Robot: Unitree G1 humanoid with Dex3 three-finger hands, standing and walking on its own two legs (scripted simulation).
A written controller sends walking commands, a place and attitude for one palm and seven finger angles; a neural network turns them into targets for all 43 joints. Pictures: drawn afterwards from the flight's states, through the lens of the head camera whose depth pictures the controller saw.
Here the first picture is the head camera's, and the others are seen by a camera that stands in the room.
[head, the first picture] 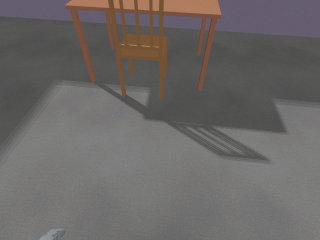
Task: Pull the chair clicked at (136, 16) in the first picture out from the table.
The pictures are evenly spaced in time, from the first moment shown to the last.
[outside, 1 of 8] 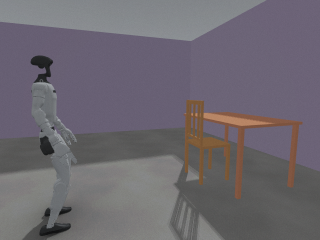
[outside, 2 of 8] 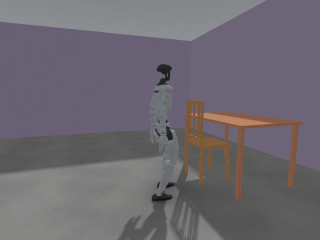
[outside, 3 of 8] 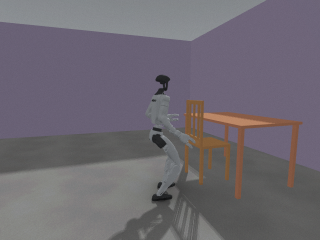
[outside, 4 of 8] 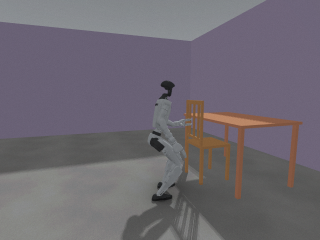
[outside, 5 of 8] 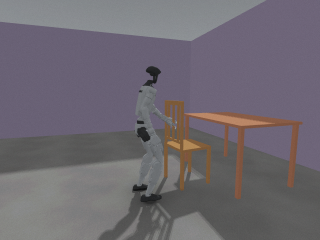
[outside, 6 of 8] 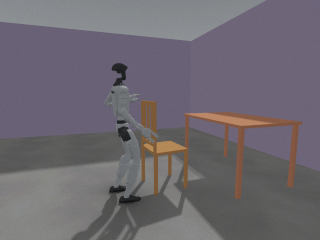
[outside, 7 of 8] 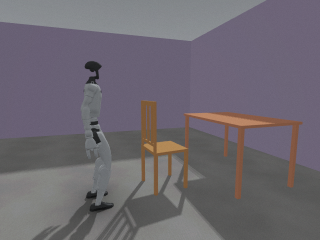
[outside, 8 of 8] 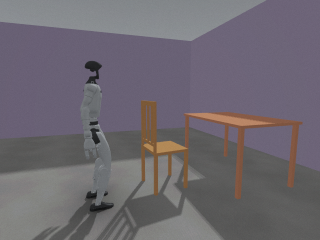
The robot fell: no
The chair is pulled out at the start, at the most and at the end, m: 0.00 0.58 0.58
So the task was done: yes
